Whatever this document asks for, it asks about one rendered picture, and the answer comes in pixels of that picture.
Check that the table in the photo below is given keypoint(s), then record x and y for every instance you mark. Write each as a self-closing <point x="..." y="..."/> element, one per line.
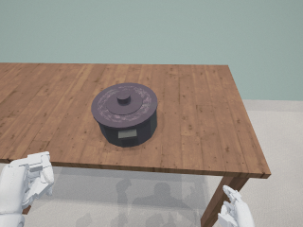
<point x="202" y="128"/>

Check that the knob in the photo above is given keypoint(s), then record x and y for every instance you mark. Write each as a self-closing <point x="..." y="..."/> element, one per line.
<point x="123" y="97"/>

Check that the robot right hand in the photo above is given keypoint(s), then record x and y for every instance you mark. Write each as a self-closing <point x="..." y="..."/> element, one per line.
<point x="238" y="215"/>

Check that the pot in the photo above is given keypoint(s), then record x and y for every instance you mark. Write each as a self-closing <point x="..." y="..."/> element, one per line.
<point x="127" y="138"/>

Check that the robot left hand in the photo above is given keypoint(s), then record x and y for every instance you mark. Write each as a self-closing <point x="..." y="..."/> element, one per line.
<point x="37" y="170"/>

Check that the lid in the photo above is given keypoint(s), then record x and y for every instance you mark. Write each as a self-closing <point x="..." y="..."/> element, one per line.
<point x="113" y="115"/>

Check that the left robot forearm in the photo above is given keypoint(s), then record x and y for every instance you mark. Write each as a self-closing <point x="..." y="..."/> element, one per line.
<point x="12" y="220"/>

